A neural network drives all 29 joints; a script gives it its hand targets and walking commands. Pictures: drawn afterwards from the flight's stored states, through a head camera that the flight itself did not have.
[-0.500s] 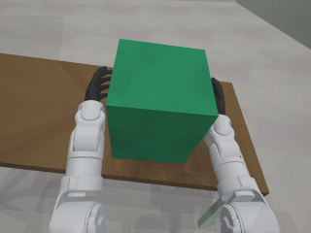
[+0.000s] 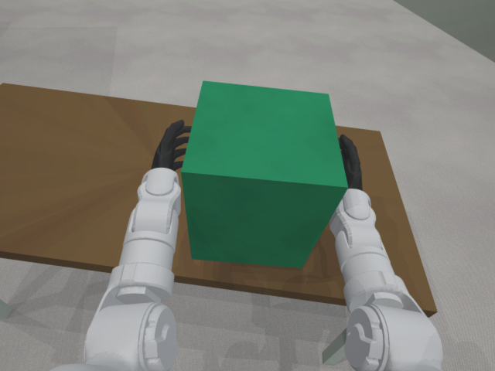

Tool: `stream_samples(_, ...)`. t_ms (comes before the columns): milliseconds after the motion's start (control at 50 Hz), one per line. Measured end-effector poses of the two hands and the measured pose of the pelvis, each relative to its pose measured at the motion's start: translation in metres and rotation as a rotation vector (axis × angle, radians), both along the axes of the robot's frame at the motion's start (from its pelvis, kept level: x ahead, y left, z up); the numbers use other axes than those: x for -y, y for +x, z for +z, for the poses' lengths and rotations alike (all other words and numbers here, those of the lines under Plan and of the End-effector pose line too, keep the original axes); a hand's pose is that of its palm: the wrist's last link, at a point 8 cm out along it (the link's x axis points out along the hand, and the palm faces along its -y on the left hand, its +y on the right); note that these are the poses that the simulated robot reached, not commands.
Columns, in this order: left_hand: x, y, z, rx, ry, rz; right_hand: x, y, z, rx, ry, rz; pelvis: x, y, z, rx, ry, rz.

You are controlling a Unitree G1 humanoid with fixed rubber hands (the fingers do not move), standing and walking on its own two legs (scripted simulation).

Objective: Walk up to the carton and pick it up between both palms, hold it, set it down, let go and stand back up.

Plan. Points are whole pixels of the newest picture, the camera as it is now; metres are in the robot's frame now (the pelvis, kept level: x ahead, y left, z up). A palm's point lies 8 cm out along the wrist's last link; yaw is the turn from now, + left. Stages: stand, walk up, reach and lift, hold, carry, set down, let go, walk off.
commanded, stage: set down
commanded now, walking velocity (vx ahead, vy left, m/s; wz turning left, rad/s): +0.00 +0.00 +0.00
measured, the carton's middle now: (256, 181) +0.41 +0.01 +0.09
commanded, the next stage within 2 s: none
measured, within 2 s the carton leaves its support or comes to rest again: rests again in 1.74 s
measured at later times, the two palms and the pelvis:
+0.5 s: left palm (169, 180) +0.40 +0.16 +0.08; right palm (337, 187) +0.41 -0.14 +0.09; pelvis +0.01 +0.00 +0.00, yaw -1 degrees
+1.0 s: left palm (175, 186) +0.41 +0.15 +0.06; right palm (338, 191) +0.42 -0.15 +0.07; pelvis +0.02 +0.00 +0.00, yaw -2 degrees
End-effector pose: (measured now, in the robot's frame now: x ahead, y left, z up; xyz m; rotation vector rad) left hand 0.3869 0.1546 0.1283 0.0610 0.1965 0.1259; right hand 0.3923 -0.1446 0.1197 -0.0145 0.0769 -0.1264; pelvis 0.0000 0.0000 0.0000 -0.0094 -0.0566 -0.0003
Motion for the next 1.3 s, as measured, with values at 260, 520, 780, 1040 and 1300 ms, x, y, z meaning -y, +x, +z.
stream_samples(260, -0.002, 0.008, -0.023, -0.024, -0.019, 0.022, -0.002, 0.015, -0.014, -0.025, -0.008, 0.023, 0.004, 0.007, 0.0, -0.045, 0.002, -0.009)
stream_samples(520, -0.002, 0.015, -0.045, -0.06, -0.022, 0.029, -0.002, 0.023, -0.034, -0.063, -0.016, 0.03, 0.001, 0.013, 0.0, -0.098, -0.002, -0.013)
stream_samples(780, 0.001, 0.019, -0.057, -0.091, -0.028, 0.033, 0.001, 0.028, -0.042, -0.097, -0.014, 0.032, 0.0, 0.014, 0.0, -0.133, 0.0, -0.02)
stream_samples(1040, 0.006, 0.02, -0.068, -0.098, -0.032, 0.036, 0.005, 0.029, -0.053, -0.106, -0.016, 0.034, 0.001, 0.015, -0.001, -0.163, 0.003, -0.029)
stream_samples(1300, 0.005, 0.019, -0.077, -0.092, -0.027, 0.036, 0.004, 0.028, -0.06, -0.101, -0.022, 0.039, 0.002, 0.015, -0.002, -0.195, 0.005, -0.029)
